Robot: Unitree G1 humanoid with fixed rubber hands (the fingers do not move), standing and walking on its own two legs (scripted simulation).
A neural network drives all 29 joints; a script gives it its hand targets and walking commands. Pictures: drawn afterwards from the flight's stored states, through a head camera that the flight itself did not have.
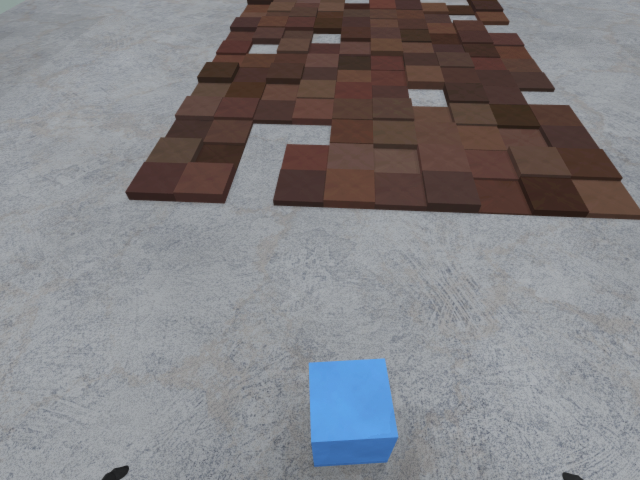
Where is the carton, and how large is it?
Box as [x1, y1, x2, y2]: [309, 358, 397, 466]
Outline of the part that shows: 384,358 309,363 311,445 314,466 385,462 387,460 397,438 397,432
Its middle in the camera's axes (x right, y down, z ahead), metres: +0.08 +0.49 +1.08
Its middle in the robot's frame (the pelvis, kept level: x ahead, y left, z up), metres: +0.42 -0.04 -0.66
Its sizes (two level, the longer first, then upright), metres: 0.210 0.200 0.250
